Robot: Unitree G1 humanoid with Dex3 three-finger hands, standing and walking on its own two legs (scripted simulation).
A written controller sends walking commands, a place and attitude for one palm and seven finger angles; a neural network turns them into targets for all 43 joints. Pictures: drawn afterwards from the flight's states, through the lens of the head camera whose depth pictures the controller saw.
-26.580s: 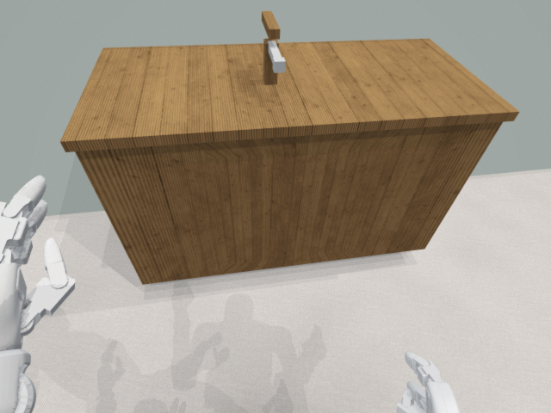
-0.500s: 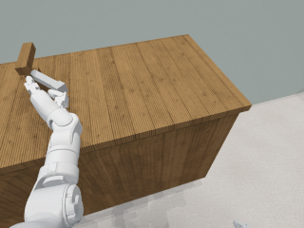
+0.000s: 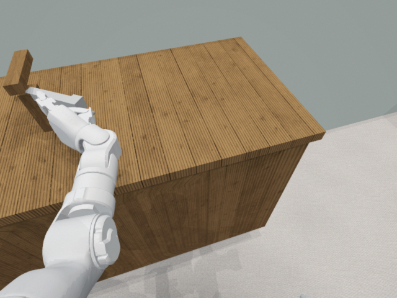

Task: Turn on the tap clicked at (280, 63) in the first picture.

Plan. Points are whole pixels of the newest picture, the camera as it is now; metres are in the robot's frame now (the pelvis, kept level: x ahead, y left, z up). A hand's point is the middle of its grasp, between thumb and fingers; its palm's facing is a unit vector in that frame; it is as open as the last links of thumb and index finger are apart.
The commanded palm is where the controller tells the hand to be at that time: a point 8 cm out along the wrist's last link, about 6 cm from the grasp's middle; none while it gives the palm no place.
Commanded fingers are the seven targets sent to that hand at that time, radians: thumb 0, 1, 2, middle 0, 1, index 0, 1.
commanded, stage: push the lever round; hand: left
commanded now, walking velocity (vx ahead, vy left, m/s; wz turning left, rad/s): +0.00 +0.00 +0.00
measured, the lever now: (76, 104) +0.49 +0.26 +0.13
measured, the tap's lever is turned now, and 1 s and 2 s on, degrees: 54 78 79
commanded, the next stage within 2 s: lift the hand up off the lever in 0.78 s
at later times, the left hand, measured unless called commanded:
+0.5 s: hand (101, 106) +0.49 +0.21 +0.13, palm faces +0.83 -0.55 -0.11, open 7.5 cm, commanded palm +0.44 +0.23 +0.13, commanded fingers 0.00 0.90 0.90 -0.15 -0.15 -0.15 -0.15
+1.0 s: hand (104, 97) +0.51 +0.21 +0.13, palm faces +0.81 -0.57 -0.12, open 7.7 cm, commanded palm +0.46 +0.23 +0.14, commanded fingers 0.00 0.90 0.90 -0.15 -0.15 -0.15 -0.15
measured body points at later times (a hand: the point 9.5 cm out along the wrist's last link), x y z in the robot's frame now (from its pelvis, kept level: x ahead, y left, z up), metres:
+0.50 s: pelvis +0.00 -0.02 +0.00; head +0.05 -0.04 +0.44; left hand +0.44 +0.23 +0.14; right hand +0.05 -0.29 -0.14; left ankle +0.00 +0.11 -0.72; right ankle +0.03 -0.05 -0.72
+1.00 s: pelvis +0.00 -0.02 -0.01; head +0.07 -0.04 +0.44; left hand +0.47 +0.23 +0.14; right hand -0.01 -0.29 -0.14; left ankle +0.00 +0.11 -0.72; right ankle +0.03 -0.05 -0.72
